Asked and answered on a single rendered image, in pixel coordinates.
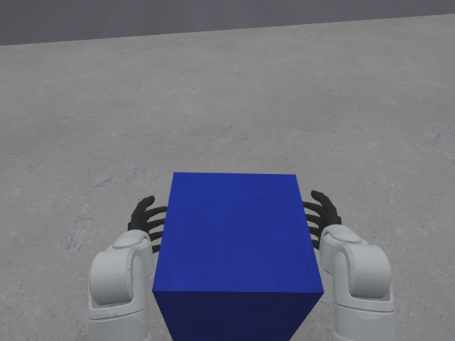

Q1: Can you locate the robot left hand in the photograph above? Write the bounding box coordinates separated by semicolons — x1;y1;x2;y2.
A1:
127;196;167;253

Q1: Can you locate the robot left forearm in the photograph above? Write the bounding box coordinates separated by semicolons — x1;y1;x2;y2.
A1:
88;229;154;341

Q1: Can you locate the robot right hand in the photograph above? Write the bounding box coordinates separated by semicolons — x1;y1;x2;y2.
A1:
302;190;342;250

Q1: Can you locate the carton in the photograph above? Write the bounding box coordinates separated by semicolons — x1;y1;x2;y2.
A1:
152;172;324;341

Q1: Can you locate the robot right forearm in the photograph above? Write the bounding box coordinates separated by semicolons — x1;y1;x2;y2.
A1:
319;224;397;341

